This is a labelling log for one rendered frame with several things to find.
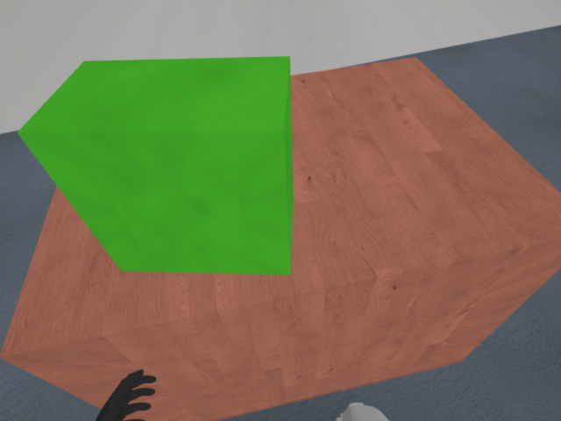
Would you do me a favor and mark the carton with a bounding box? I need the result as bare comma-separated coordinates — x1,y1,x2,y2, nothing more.
18,56,294,275

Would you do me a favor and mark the robot left hand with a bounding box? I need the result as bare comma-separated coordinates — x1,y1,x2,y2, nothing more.
96,369,157,421

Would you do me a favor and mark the pedestal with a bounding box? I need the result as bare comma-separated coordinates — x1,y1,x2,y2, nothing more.
0,57,561,421

